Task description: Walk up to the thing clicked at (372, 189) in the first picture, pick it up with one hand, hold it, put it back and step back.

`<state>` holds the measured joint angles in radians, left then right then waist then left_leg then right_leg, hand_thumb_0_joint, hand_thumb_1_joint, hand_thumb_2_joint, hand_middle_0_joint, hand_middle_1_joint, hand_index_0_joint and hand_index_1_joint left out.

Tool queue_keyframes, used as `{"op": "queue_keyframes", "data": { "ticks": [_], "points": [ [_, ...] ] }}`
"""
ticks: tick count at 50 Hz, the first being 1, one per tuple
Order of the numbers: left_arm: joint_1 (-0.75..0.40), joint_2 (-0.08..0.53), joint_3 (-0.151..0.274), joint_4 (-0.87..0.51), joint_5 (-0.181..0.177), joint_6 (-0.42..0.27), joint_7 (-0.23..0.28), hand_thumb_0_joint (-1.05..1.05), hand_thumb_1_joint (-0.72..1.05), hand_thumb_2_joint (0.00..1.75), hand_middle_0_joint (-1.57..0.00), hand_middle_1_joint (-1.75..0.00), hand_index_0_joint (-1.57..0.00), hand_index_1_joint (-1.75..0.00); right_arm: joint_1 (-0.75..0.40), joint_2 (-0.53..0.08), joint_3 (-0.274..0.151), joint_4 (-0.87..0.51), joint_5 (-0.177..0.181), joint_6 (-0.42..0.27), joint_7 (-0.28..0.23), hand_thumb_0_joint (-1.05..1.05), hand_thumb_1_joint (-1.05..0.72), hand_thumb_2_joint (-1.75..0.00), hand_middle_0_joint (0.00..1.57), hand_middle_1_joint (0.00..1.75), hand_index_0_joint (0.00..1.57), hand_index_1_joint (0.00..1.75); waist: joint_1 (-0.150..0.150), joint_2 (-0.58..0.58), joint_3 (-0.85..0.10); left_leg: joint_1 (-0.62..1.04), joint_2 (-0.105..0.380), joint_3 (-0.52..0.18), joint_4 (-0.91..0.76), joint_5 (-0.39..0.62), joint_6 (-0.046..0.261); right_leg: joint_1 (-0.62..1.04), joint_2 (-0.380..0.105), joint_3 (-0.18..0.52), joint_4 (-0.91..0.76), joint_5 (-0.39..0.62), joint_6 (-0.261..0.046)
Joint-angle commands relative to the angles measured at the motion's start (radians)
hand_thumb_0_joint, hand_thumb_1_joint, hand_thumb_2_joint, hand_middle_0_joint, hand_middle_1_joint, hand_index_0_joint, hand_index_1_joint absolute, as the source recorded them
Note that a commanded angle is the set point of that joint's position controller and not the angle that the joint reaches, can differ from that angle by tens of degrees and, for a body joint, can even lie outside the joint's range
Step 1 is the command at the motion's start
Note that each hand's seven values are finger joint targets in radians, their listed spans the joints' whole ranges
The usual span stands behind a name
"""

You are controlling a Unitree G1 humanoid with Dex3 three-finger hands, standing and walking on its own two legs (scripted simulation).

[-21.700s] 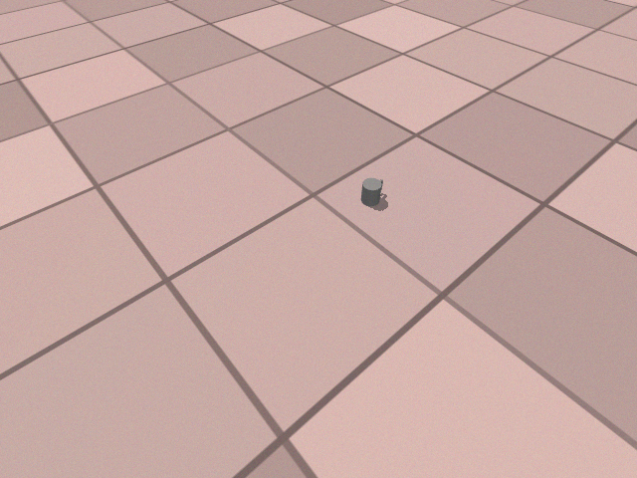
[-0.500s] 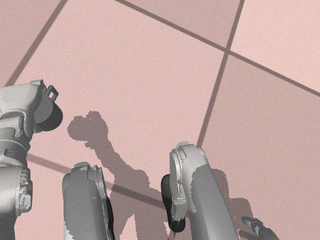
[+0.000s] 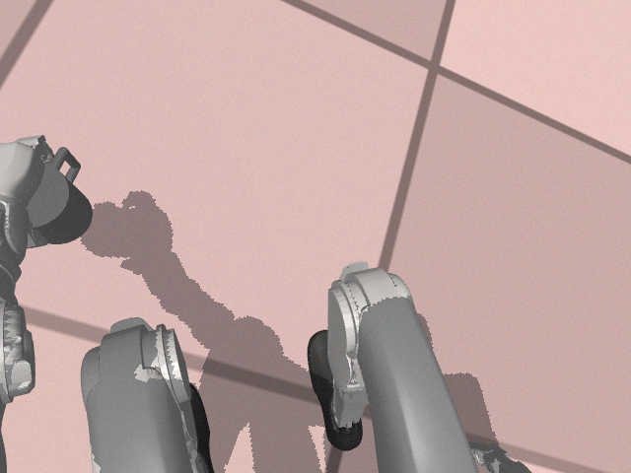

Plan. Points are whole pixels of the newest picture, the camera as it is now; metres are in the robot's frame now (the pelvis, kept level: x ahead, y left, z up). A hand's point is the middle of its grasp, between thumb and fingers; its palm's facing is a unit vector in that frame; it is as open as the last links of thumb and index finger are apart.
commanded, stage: lower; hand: left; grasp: from above
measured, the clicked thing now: (51, 194) +0.51 +0.25 -0.22
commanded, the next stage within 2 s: rest in 0.34 s
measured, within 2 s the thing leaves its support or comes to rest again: rests again in 0.78 s
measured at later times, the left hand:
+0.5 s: hand (40, 210) +0.49 +0.27 -0.23, palm faces -0.47 -0.05 -0.88, open 11.3 cm
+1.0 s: hand (51, 209) +0.50 +0.26 -0.27, palm faces -0.46 -0.07 -0.88, open 11.3 cm
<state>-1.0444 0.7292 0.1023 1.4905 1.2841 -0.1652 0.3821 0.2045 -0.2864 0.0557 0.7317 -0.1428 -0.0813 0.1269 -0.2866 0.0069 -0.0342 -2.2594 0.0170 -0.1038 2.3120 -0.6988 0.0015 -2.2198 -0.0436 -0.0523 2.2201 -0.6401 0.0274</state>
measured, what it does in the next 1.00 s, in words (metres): stands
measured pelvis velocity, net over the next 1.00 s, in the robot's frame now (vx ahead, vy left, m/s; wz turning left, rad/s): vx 0.00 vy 0.00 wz -0.08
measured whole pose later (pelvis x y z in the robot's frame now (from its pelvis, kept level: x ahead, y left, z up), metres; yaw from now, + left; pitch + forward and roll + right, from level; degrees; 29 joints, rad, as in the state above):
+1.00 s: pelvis +0.00 +0.00 -0.05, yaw -4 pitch +33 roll -11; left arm -1.10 0.89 0.15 1.62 1.33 -0.20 0.49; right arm 0.17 -0.32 0.17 0.70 -0.20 -0.15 0.21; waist -0.36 -0.05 0.10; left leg -2.37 0.01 -0.18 2.50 -0.73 0.00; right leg -2.29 -0.03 -0.11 2.35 -0.64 0.04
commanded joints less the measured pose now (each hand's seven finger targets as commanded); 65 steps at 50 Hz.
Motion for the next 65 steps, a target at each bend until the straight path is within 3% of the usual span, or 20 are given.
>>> {"op": "queue_keyframes", "data": {
  "ticks": [1,10,22,24,30,32,36,37,38,40,45,47,48,49,51,52,56,58,61,65],
  "points": [
    [-0.373,0.278,0.02,-0.189,-0.012,0.007,0.053,0.0,0.6,1.13,-0.96,-1.0,-0.97,-1.0,0.25,-0.253,-0.08,0.001,-0.001,0.0,-0.01,0.0,-0.92,-0.91,0.2,0.3,0.2,0.3,-0.002,0.332,-0.773,0.555,-0.022,0.079,-0.232,0.235,0.017,0.4,0.042,-0.07,-0.202,0.238,-0.057],
    [-0.394,0.26,-0.001,-0.12,-0.004,0.002,0.051,0.0,0.52,1.12,-0.92,-0.98,-0.92,-0.98,0.246,-0.267,-0.06,0.005,-0.005,-0.002,0.001,0.0,-0.92,-0.9,0.2,0.3,0.2,0.3,-0.043,0.342,-0.675,0.526,-0.02,0.047,-0.218,0.209,0.01,0.298,0.04,-0.096,-0.162,0.209,-0.061],
    [-0.408,0.34,0.048,-0.145,0.016,-0.022,0.1,0.0,0.56,1.12,-0.92,-1.03,-0.93,-1.02,0.25,-0.285,-0.046,0.001,-0.032,-0.019,0.024,0.0,-0.92,-0.9,0.2,0.3,0.2,0.3,-0.067,0.393,-0.708,0.517,-0.02,0.054,-0.142,0.258,0.009,0.315,0.046,-0.11,-0.108,0.259,-0.054],
    [-0.372,0.361,0.057,-0.129,0.017,-0.019,0.104,0.0,0.52,1.09,-0.89,-0.98,-0.89,-0.98,0.243,-0.288,-0.042,-0.004,-0.034,-0.02,0.027,0.0,-0.91,-0.9,0.2,0.3,0.2,0.3,-0.048,0.388,-0.71,0.483,-0.019,0.06,-0.129,0.26,0.014,0.338,0.049,-0.108,-0.101,0.267,-0.054],
    [-0.367,0.372,0.058,-0.09,0.013,-0.014,0.122,0.0,0.48,1.06,-0.84,-0.99,-0.85,-0.98,0.243,-0.295,-0.023,-0.002,-0.043,-0.025,0.038,0.0,-0.9,-0.9,0.2,0.3,0.2,0.3,-0.066,0.37,-0.698,0.443,-0.016,0.055,-0.108,0.245,0.018,0.359,0.058,-0.117,-0.094,0.262,-0.05],
    [-0.438,0.423,0.079,-0.151,0.017,-0.024,0.127,0.0,0.49,1.06,-0.84,-1.0,-0.86,-0.98,0.252,-0.31,-0.02,0.002,-0.047,-0.031,0.039,0.0,-0.9,-0.9,0.2,0.3,0.2,0.3,-0.081,0.397,-0.68,0.458,-0.014,0.05,-0.09,0.262,0.014,0.334,0.058,-0.125,-0.082,0.271,-0.055],
    [-0.368,0.388,0.061,-0.072,0.023,-0.024,0.138,0.0,0.5,1.07,-0.85,-1.02,-0.87,-0.99,0.236,-0.311,-0.008,0.001,-0.049,-0.038,0.048,0.0,-0.9,-0.9,0.2,0.3,0.2,0.3,-0.082,0.389,-0.651,0.443,-0.015,0.043,-0.088,0.255,0.01,0.325,0.061,-0.136,-0.074,0.26,-0.058],
    [-0.407,0.426,0.089,-0.11,0.027,-0.029,0.143,0.0,0.51,1.07,-0.84,-1.03,-0.86,-1.0,0.23,-0.32,-0.011,-0.016,-0.053,-0.044,0.05,0.0,-0.9,-0.9,0.2,0.3,0.2,0.3,-0.087,0.395,-0.656,0.45,-0.012,0.041,-0.077,0.266,0.011,0.323,0.062,-0.14,-0.071,0.271,-0.057],
    [-0.348,0.364,0.042,-0.025,0.029,-0.018,0.137,0.0,0.5,1.08,-0.84,-1.01,-0.86,-1.0,0.234,-0.309,0.001,-0.001,-0.053,-0.045,0.054,0.0,-0.9,-0.9,0.2,0.3,0.2,0.3,-0.087,0.403,-0.64,0.463,-0.015,0.04,-0.083,0.265,0.009,0.313,0.064,-0.14,-0.07,0.266,-0.059],
    [-0.396,0.446,0.095,-0.088,0.037,-0.03,0.148,0.0,0.5,1.08,-0.84,-1.02,-0.86,-1.0,0.227,-0.331,-0.002,-0.023,-0.057,-0.051,0.057,0.0,-0.9,-0.9,0.2,0.3,0.2,0.3,-0.092,0.421,-0.656,0.481,-0.011,0.033,-0.071,0.284,0.007,0.318,0.065,-0.147,-0.059,0.284,-0.06],
    [-0.369,0.408,0.059,-0.048,0.022,-0.025,0.158,0.0,0.52,1.04,-0.84,-1.02,-0.87,-0.99,0.215,-0.32,0.01,-0.007,-0.058,-0.06,0.068,0.0,-0.9,-0.9,0.2,0.3,0.2,0.3,-0.09,0.423,-0.639,0.446,-0.006,0.031,-0.073,0.254,0.011,0.334,0.075,-0.152,-0.063,0.269,-0.056],
    [-0.408,0.409,0.052,-0.028,0.028,-0.026,0.159,0.0,0.5,1.05,-0.83,-1.02,-0.85,-0.99,0.214,-0.333,0.017,-0.017,-0.063,-0.065,0.075,0.0,-0.9,-0.9,0.2,0.3,0.2,0.3,-0.13,0.384,-0.608,0.412,-0.006,0.026,-0.054,0.252,0.016,0.332,0.075,-0.159,-0.062,0.277,-0.052],
    [-0.393,0.399,0.034,-0.008,0.027,-0.025,0.156,0.0,0.49,1.06,-0.83,-1.01,-0.85,-0.98,0.219,-0.329,0.022,-0.01,-0.059,-0.066,0.075,0.0,-0.9,-0.9,0.2,0.3,0.2,0.3,-0.126,0.376,-0.584,0.394,-0.006,0.025,-0.058,0.241,0.02,0.326,0.076,-0.157,-0.064,0.267,-0.051],
    [-0.382,0.462,0.087,-0.014,0.03,-0.025,0.163,0.0,0.5,1.04,-0.83,-1.01,-0.85,-0.98,0.226,-0.343,0.017,-0.01,-0.063,-0.065,0.075,0.0,-0.9,-0.9,0.2,0.3,0.2,0.3,-0.126,0.373,-0.593,0.405,-0.004,0.025,-0.057,0.259,0.02,0.351,0.076,-0.158,-0.065,0.283,-0.048],
    [-0.347,0.452,0.093,0.031,0.038,-0.025,0.169,0.0,0.49,1.05,-0.83,-1.01,-0.85,-0.98,0.222,-0.346,0.02,-0.011,-0.066,-0.063,0.076,0.0,-0.9,-0.9,0.2,0.3,0.2,0.3,-0.112,0.385,-0.584,0.417,-0.003,0.014,-0.071,0.269,0.01,0.331,0.077,-0.168,-0.054,0.277,-0.055],
    [-0.356,0.444,0.095,0.045,0.044,-0.026,0.172,0.0,0.52,1.07,-0.83,-1.04,-0.86,-1.01,0.23,-0.355,0.02,-0.011,-0.069,-0.062,0.076,0.0,-0.9,-0.9,0.2,0.3,0.2,0.3,-0.131,0.379,-0.561,0.424,-0.003,0.01,-0.059,0.277,0.009,0.31,0.076,-0.174,-0.053,0.281,-0.055],
    [-0.404,0.383,0.012,0.076,0.036,-0.037,0.165,0.0,0.48,1.0,-0.8,-1.01,-0.84,-0.98,0.182,-0.338,0.049,-0.035,-0.069,-0.079,0.083,0.0,-0.9,-0.9,0.2,0.3,0.2,0.3,-0.153,0.369,-0.519,0.377,-0.006,0.012,-0.059,0.188,0.021,0.308,0.081,-0.169,-0.072,0.224,-0.05],
    [-0.362,0.502,0.083,0.083,0.044,-0.036,0.177,0.0,0.47,1.02,-0.8,-1.01,-0.82,-0.98,0.208,-0.368,0.043,-0.024,-0.066,-0.079,0.078,0.0,-0.9,-0.9,0.2,0.3,0.2,0.3,-0.131,0.354,-0.527,0.365,-0.004,0.012,-0.062,0.194,0.022,0.332,0.082,-0.171,-0.072,0.225,-0.045],
    [-0.383,0.449,0.065,0.115,0.058,-0.043,0.171,0.0,0.48,1.01,-0.79,-1.03,-0.83,-0.99,0.203,-0.355,0.059,-0.035,-0.081,-0.079,0.08,0.0,-0.9,-0.9,0.2,0.3,0.2,0.3,-0.162,0.36,-0.472,0.381,-0.001,-0.004,-0.057,0.193,0.013,0.275,0.079,-0.185,-0.06,0.214,-0.052],
    [-0.381,0.475,0.061,0.117,0.056,-0.047,0.181,0.0,0.23,0.98,-0.54,-1.02,-0.58,-0.99,0.185,-0.369,0.06,-0.042,-0.078,-0.085,0.074,0.0,-0.89,-0.9,0.2,0.3,0.2,0.3,-0.152,0.371,-0.488,0.381,0.001,-0.008,-0.064,0.165,0.015,0.283,0.083,-0.186,-0.064,0.201,-0.049]
  ]
}}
